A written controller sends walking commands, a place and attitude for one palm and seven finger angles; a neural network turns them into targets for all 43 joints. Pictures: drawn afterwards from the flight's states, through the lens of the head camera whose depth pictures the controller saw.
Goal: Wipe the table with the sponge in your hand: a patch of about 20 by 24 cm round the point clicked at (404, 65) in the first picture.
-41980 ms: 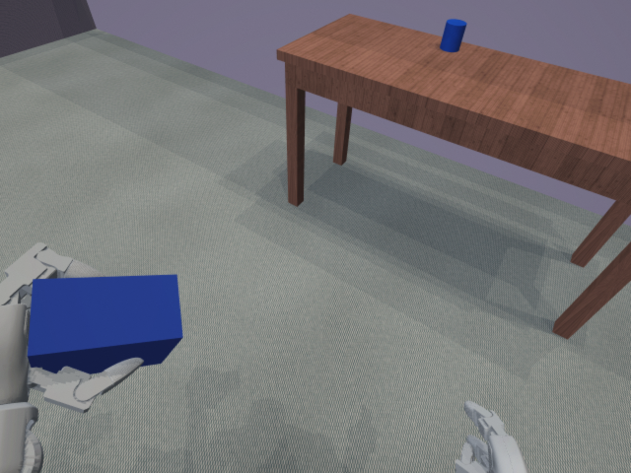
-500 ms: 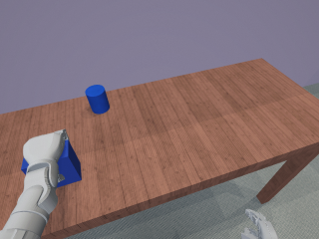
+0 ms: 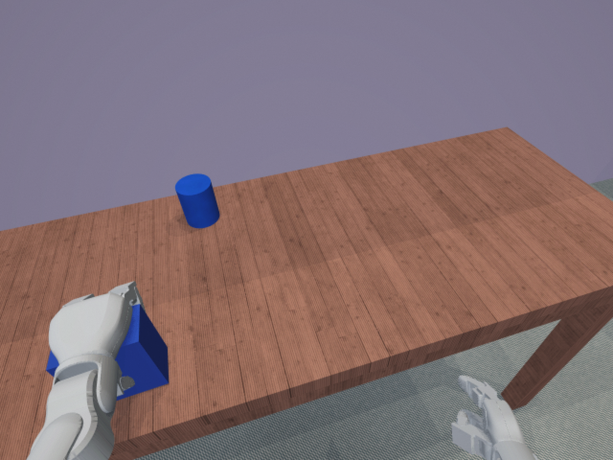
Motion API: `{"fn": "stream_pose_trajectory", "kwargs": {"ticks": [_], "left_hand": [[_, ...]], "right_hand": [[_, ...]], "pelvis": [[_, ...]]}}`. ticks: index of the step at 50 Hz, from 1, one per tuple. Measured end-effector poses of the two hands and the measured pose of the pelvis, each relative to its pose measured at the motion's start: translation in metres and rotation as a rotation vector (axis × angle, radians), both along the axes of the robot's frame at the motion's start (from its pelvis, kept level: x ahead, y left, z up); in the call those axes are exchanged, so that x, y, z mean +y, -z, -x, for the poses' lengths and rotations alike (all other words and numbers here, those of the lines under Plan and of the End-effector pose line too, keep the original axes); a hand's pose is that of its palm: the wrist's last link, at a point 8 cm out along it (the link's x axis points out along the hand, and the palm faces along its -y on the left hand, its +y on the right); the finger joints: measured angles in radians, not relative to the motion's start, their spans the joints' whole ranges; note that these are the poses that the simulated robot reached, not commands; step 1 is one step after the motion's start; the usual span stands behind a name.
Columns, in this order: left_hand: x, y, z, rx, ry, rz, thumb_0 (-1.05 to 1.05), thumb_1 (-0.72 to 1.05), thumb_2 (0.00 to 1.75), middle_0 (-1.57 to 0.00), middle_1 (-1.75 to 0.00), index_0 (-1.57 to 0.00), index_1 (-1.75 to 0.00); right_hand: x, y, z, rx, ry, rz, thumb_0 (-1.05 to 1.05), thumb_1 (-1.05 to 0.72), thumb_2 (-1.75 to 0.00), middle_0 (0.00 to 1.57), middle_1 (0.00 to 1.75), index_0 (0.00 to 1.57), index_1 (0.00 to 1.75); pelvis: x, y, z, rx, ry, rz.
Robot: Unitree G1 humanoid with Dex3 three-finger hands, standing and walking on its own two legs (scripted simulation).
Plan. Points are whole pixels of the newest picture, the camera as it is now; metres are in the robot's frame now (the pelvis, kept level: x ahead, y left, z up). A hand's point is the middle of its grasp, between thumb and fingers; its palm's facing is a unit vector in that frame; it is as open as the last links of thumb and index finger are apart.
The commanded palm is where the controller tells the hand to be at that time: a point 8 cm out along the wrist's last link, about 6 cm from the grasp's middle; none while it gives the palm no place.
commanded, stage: lift the sponge slowly off the table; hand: left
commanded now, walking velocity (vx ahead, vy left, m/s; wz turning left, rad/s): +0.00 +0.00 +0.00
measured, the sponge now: (120, 363) +0.23 +0.30 -0.01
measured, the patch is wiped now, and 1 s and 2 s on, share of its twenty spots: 1.00 1.00 1.00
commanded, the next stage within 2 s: none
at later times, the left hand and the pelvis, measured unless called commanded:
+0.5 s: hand (107, 363) +0.21 +0.29 +0.04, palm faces -0.04 -0.10 -0.99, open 10.5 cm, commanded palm +0.18 +0.28 +0.10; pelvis -0.02 +0.00 +0.00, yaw +0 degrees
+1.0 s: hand (99, 349) +0.21 +0.29 +0.07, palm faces +0.00 -0.10 -1.00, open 10.5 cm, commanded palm +0.19 +0.29 +0.13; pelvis -0.02 -0.01 +0.01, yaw +1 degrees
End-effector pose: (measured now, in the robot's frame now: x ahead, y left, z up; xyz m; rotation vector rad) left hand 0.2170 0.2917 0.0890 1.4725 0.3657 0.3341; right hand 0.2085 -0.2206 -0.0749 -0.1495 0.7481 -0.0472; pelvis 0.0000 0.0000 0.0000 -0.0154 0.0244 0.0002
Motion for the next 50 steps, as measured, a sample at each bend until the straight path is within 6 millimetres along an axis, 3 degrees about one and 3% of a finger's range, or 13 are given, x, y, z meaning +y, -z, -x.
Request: {"fn": "stream_pose_trajectory", "kwargs": {"ticks": [9, 21, 32, 50], "left_hand": [[-0.006, 0.0, 0.021, 0.001, 0.004, 0.007, 0.0, -0.49, 1.03, -0.64, -1.37, -0.65, -1.36], [-0.004, -0.002, 0.021, 0.03, 0.006, 0.024, 0.0, -0.5, 1.03, -0.66, -1.34, -0.67, -1.34], [-0.009, -0.008, 0.034, 0.024, 0.03, 0.04, 0.0, -0.51, 1.03, -0.68, -1.32, -0.69, -1.32], [-0.006, -0.033, 0.024, -0.007, 0.006, 0.024, 0.0, -0.52, 1.03, -0.7, -1.31, -0.71, -1.3]], "right_hand": [[0.001, 0.0, 0.006, -0.005, -0.005, 0.007, 0.02, -0.91, -0.9, 0.2, 0.3, 0.2, 0.3], [0.002, 0.0, 0.015, 0.0, -0.007, 0.019, 0.02, -0.91, -0.9, 0.2, 0.3, 0.2, 0.3], [-0.002, -0.003, 0.012, -0.024, -0.012, 0.028, 0.02, -0.91, -0.9, 0.2, 0.3, 0.2, 0.3], [0.005, -0.012, -0.002, -0.063, -0.046, 0.02, 0.02, -0.91, -0.9, 0.2, 0.3, 0.2, 0.3]], "pelvis": [[0.001, 0.0, 0.008, -0.025, -0.001, -0.001], [-0.003, -0.002, 0.016, -0.05, -0.004, -0.001], [-0.004, -0.004, 0.016, -0.076, -0.004, -0.001], [-0.01, -0.007, 0.018, -0.095, -0.011, -0.004]]}}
